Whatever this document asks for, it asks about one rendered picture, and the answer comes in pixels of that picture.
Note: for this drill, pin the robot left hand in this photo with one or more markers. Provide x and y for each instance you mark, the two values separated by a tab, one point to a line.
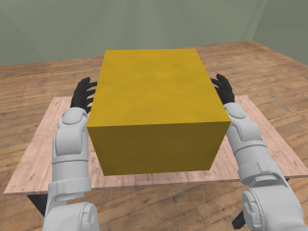
80	95

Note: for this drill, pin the carton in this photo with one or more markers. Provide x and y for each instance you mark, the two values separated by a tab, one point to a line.
155	111

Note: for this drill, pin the robot right forearm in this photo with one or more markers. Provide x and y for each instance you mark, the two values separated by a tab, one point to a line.
256	166

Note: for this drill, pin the robot right hand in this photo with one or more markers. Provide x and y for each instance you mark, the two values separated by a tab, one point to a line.
224	89

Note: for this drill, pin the left robot upper arm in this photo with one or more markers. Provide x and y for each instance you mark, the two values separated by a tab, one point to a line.
80	216

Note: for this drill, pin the right robot upper arm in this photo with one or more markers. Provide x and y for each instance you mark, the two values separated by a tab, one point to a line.
272	208

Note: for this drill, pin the robot left forearm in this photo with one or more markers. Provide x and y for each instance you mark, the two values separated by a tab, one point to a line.
70	156

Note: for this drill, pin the table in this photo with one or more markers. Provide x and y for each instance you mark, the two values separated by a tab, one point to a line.
34	171

